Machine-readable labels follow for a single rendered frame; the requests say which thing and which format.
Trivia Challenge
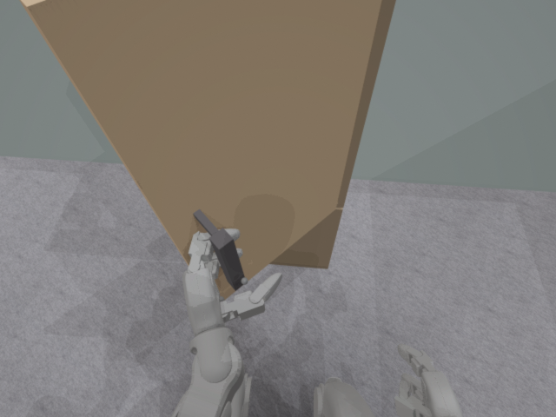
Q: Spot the right robot shin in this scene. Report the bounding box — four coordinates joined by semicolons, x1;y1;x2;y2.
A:
324;377;342;386

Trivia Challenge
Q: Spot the left robot hand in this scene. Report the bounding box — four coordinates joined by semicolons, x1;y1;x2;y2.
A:
182;228;282;337

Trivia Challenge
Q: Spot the right robot thigh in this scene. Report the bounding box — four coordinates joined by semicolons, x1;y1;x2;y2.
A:
314;381;375;417

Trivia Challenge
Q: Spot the right robot hand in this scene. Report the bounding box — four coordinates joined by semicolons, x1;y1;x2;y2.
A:
394;344;463;417

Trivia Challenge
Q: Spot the cupboard door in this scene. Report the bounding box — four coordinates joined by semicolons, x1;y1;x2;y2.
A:
19;0;382;300

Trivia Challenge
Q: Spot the handle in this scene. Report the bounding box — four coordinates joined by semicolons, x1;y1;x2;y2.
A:
193;209;245;291

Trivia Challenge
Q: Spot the left robot forearm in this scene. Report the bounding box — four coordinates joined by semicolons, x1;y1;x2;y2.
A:
171;327;245;417

